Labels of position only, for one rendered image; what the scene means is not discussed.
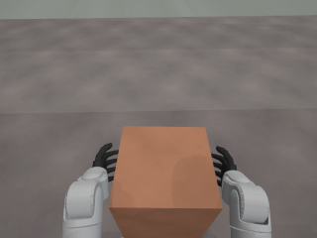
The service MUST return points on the carton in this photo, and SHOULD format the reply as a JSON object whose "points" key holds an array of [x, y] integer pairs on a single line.
{"points": [[164, 183]]}

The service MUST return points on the right robot hand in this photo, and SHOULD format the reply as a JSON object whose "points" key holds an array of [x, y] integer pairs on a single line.
{"points": [[227, 163]]}

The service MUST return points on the right robot forearm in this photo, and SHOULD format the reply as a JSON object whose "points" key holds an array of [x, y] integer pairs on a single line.
{"points": [[249, 211]]}

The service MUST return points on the left robot hand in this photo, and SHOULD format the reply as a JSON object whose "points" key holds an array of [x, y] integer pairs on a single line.
{"points": [[102, 156]]}

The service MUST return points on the left robot forearm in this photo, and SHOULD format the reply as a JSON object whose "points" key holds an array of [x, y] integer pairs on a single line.
{"points": [[83, 205]]}

